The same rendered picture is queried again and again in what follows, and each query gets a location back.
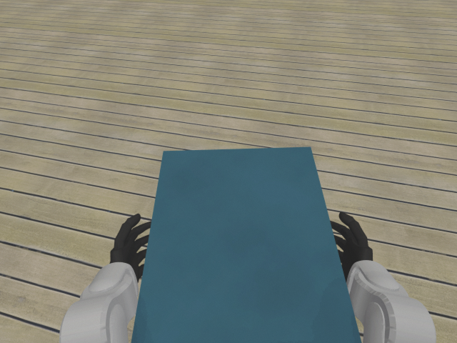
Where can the robot left forearm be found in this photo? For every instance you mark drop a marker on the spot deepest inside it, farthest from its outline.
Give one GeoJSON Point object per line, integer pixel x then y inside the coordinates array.
{"type": "Point", "coordinates": [105, 308]}

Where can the right robot hand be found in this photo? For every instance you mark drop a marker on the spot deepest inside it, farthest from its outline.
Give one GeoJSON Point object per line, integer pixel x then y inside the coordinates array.
{"type": "Point", "coordinates": [355, 245]}

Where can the left robot hand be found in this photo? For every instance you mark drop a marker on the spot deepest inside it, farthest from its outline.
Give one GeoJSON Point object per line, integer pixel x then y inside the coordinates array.
{"type": "Point", "coordinates": [125, 247]}

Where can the robot right forearm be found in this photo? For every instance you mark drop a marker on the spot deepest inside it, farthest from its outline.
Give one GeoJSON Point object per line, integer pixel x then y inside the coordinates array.
{"type": "Point", "coordinates": [384, 308]}

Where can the carton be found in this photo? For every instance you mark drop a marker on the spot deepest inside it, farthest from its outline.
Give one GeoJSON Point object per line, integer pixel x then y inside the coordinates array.
{"type": "Point", "coordinates": [241, 250]}

